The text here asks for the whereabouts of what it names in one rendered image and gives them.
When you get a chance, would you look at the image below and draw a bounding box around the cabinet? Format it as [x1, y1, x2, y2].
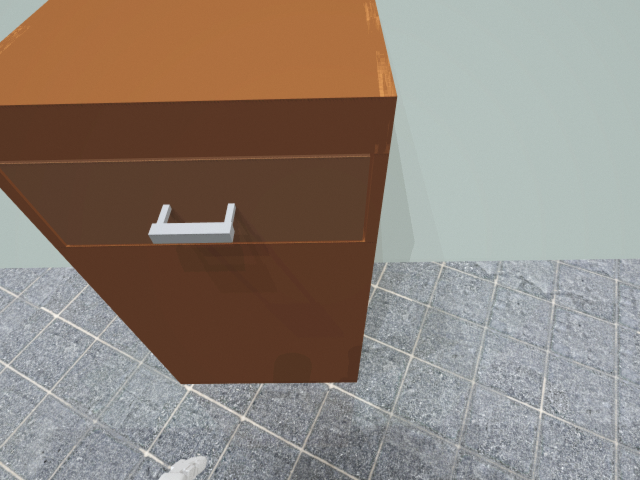
[0, 0, 397, 384]

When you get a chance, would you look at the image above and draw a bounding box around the robot left hand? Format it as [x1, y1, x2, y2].
[159, 456, 207, 480]

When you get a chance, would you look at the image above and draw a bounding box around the drawer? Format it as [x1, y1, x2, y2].
[0, 154, 370, 245]

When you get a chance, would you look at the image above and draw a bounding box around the handle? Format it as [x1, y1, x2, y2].
[148, 203, 236, 244]

